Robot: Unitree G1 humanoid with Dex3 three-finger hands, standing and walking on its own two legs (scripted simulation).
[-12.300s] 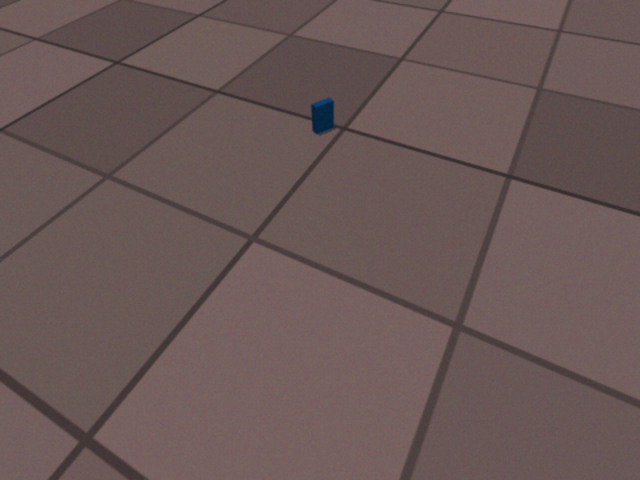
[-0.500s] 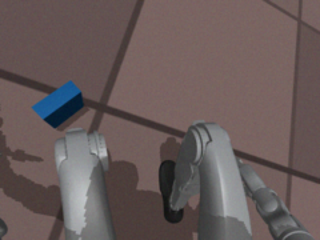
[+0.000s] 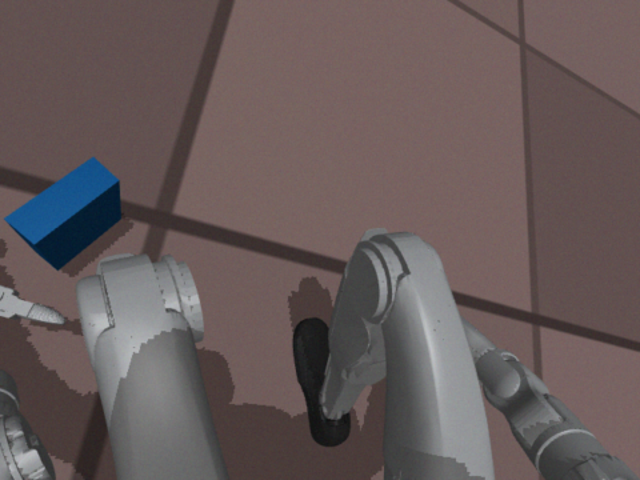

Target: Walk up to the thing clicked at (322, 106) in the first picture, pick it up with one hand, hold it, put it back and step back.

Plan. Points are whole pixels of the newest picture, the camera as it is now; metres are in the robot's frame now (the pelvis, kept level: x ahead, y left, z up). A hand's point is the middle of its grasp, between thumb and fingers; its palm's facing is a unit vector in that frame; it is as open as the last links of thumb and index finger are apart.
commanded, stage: close in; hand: left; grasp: from the side
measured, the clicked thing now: (73, 218) +0.41 +0.25 -0.20
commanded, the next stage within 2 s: rest palm in 0.38 s
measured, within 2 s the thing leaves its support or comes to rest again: neither
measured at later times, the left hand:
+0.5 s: hand (47, 236) +0.37 +0.27 -0.15, palm faces +0.26 -0.96 +0.02, open 17.3 cm
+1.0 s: hand (52, 229) +0.38 +0.26 -0.16, palm faces +0.29 -0.96 +0.00, open 12.5 cm
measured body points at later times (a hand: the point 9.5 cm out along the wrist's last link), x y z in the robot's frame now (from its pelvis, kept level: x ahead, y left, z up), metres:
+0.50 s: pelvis -0.01 +0.00 +0.00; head +0.20 +0.17 +0.36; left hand +0.35 +0.32 -0.15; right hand +0.18 -0.24 -0.04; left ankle +0.08 +0.13 -0.25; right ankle +0.14 -0.13 -0.24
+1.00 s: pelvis -0.01 +0.01 +0.00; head +0.20 +0.18 +0.35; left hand +0.36 +0.31 -0.16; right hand +0.18 -0.24 -0.03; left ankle +0.08 +0.13 -0.25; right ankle +0.14 -0.12 -0.24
